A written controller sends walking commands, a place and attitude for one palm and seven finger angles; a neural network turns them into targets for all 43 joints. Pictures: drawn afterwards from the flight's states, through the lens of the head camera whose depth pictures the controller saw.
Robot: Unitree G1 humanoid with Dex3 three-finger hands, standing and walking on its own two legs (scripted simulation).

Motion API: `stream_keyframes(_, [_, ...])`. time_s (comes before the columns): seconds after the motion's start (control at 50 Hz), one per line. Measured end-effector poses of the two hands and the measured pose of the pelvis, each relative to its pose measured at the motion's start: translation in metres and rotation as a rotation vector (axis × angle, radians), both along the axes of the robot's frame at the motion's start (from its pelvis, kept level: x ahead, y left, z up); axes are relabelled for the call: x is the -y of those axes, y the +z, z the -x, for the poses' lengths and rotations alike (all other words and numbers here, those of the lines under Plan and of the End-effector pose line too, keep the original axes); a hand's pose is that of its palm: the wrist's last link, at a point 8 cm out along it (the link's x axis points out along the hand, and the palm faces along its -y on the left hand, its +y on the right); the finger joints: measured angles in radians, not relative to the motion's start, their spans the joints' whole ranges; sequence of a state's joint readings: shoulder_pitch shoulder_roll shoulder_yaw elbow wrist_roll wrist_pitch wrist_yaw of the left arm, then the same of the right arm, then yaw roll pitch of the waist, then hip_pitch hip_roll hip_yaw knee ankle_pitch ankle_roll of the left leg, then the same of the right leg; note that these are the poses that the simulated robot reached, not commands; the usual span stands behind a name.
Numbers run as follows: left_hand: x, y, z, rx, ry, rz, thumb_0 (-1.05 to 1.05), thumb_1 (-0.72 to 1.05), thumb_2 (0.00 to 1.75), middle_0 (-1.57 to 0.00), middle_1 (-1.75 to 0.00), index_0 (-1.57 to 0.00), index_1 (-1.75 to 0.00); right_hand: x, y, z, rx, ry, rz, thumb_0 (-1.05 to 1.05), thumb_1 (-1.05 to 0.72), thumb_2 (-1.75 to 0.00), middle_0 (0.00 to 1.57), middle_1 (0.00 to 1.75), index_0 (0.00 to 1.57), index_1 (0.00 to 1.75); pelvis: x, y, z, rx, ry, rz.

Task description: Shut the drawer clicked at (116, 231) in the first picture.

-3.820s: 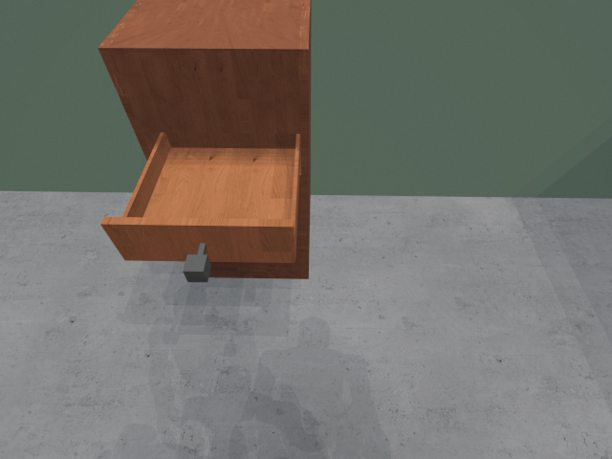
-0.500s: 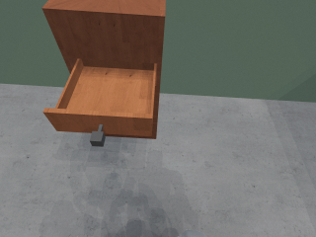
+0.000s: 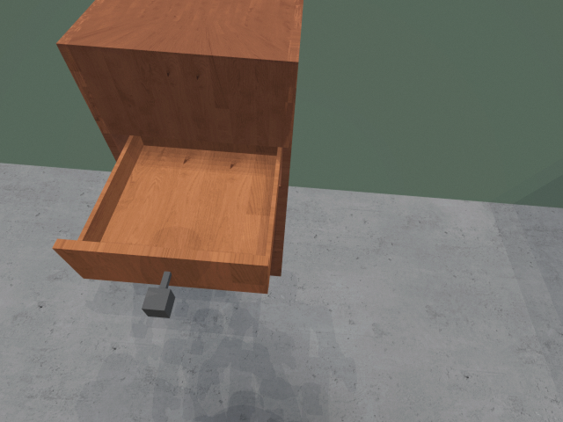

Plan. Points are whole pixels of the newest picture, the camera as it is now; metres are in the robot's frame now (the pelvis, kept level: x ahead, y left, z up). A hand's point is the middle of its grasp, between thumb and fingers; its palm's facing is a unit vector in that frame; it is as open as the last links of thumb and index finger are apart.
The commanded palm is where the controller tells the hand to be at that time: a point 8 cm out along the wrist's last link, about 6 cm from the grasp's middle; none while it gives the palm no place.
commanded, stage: come to a stop and stand still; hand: left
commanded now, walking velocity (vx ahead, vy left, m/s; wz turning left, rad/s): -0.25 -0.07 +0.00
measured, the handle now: (162, 292) +0.33 +0.25 -0.15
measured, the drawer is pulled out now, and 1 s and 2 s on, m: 0.30 0.30 0.30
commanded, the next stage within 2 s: look again from close up in 0.96 s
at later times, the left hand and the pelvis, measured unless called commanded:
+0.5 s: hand out of the picture +0.03 +0.18 -0.17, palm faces +0.01 -0.97 -0.24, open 7.3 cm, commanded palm none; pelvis -0.01 +0.00 +0.00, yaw -2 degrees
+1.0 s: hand out of the picture -0.03 +0.21 -0.16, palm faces -0.06 -0.97 -0.24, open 7.3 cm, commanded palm none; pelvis -0.04 +0.02 +0.00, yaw -3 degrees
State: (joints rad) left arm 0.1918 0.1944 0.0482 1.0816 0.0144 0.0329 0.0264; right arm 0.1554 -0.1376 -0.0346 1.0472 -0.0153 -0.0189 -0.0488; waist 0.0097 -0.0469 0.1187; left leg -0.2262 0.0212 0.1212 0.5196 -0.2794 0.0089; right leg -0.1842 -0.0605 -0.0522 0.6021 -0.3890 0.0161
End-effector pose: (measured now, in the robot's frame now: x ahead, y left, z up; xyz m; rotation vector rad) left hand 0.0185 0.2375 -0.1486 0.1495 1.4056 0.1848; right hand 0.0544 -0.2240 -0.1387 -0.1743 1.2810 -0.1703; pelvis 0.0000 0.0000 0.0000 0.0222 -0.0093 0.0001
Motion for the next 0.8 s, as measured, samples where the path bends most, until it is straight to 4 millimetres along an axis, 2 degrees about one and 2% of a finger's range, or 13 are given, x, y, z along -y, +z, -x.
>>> stream_keyframes(0.08, [0.002,0.009,-0.012,0.020,-0.015,-0.046,0.00,0.92,0.90,-0.20,-0.30,-0.20,-0.30,0.010,-0.007,-0.018,0.021,-0.001,-0.029,0.00,-0.92,-0.89,0.20,0.30,0.20,0.30,0.013,-0.001,-0.001,-0.004,-0.002,-0.007])
stream_keyframes(0.16, [0.007,0.021,-0.020,0.062,-0.032,-0.087,0.00,0.91,0.90,-0.20,-0.30,-0.20,-0.30,0.029,-0.010,-0.025,0.013,-0.010,-0.036,0.00,-0.92,-0.89,0.20,0.30,0.20,0.30,0.024,0.001,0.001,-0.011,0.003,-0.003])
stream_keyframes(0.26, [0.016,0.029,-0.019,0.071,-0.038,-0.088,0.00,0.91,0.90,-0.20,-0.30,-0.20,-0.30,0.045,-0.001,-0.028,0.012,-0.013,-0.017,0.00,-0.91,-0.89,0.20,0.30,0.20,0.30,0.028,0.009,0.004,-0.004,-0.010,-0.020])
stream_keyframes(0.34, [0.020,0.027,-0.012,0.059,-0.046,-0.063,0.00,0.91,0.90,-0.20,-0.30,-0.21,-0.30,0.048,0.006,-0.027,0.025,-0.014,-0.008,0.00,-0.91,-0.90,0.20,0.30,0.19,0.30,0.026,0.011,0.005,0.000,-0.021,-0.021])
stream_keyframes(0.44, [0.017,0.011,-0.006,0.048,-0.043,-0.026,0.00,0.91,0.90,-0.20,-0.30,-0.21,-0.30,0.041,0.005,-0.017,0.044,-0.007,0.017,0.00,-0.91,-0.90,0.20,0.30,0.19,0.30,0.015,0.002,0.005,0.002,-0.020,0.022])
stream_keyframes(0.52, [0.009,0.006,-0.008,0.102,-0.062,-0.024,0.00,0.91,0.90,-0.20,-0.30,-0.21,-0.30,0.024,0.006,-0.004,0.087,-0.006,0.019,0.00,-0.91,-0.90,0.20,0.30,0.19,0.30,0.001,-0.003,0.006,0.009,-0.038,0.016])
stream_keyframes(0.64, [-0.011,0.011,-0.012,0.158,-0.099,-0.028,0.00,0.91,0.90,-0.20,-0.30,-0.21,-0.30,-0.012,-0.003,0.024,0.098,-0.008,-0.029,0.00,-0.91,-0.90,0.20,0.30,0.19,0.30,-0.018,-0.005,0.018,0.036,-0.043,0.023])
stream_keyframes(0.8, [-0.031,0.021,0.004,0.134,-0.133,-0.045,0.00,0.91,0.90,-0.20,-0.30,-0.20,-0.30,-0.024,-0.004,0.070,0.036,-0.030,-0.042,0.00,-0.94,-0.89,0.20,0.30,0.20,0.30,-0.030,0.000,0.035,0.019,-0.055,0.015])
